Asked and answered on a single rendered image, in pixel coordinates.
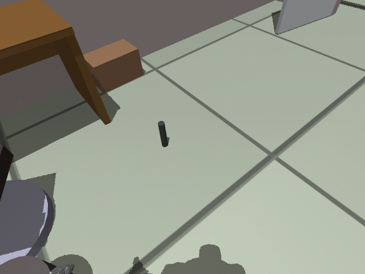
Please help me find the left robot hand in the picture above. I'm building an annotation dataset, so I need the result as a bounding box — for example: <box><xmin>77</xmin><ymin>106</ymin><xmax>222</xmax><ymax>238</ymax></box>
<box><xmin>50</xmin><ymin>263</ymin><xmax>74</xmax><ymax>274</ymax></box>

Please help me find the office chair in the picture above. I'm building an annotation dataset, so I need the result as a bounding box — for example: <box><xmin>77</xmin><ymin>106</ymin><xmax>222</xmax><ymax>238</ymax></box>
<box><xmin>0</xmin><ymin>146</ymin><xmax>54</xmax><ymax>265</ymax></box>

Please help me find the desk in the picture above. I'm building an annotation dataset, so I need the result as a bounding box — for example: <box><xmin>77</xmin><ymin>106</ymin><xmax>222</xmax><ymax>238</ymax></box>
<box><xmin>0</xmin><ymin>0</ymin><xmax>111</xmax><ymax>125</ymax></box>

